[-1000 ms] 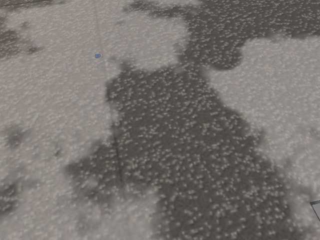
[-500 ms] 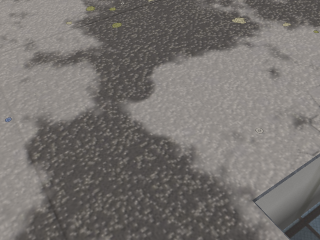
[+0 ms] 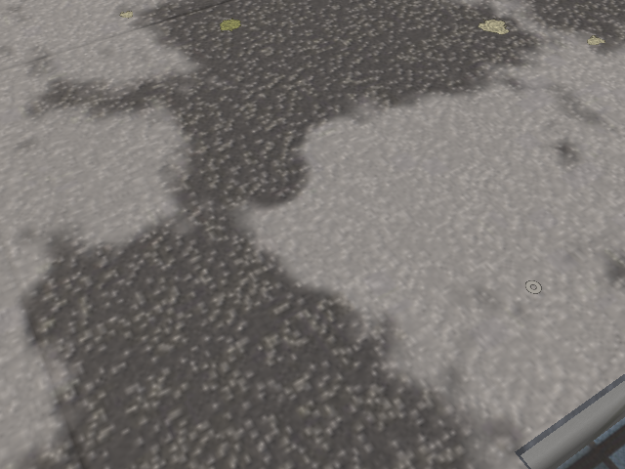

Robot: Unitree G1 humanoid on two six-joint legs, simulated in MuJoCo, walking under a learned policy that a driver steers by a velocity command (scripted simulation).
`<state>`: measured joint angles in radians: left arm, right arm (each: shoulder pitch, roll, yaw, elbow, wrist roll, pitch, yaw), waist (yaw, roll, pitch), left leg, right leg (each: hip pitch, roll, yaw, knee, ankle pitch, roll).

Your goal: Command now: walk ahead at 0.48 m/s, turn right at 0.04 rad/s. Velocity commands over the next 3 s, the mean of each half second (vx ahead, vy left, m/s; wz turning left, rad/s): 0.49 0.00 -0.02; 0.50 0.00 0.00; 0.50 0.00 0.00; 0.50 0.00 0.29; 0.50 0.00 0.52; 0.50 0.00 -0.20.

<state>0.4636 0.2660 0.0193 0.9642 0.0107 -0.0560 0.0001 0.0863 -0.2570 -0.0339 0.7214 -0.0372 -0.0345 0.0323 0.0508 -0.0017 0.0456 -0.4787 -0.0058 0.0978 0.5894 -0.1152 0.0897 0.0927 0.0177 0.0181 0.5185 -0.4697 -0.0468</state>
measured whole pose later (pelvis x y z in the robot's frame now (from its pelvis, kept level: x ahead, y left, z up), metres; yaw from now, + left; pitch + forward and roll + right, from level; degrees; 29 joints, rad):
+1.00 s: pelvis +0.55 -0.01 +0.02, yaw +1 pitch +1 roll -2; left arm 0.43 0.20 0.03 1.03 0.03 -0.08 0.00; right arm 0.03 -0.22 -0.02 0.84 -0.03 -0.03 0.03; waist 0.06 0.04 0.04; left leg -0.57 0.07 0.06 0.62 -0.06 0.05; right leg 0.13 0.08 -0.07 0.14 -0.28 -0.06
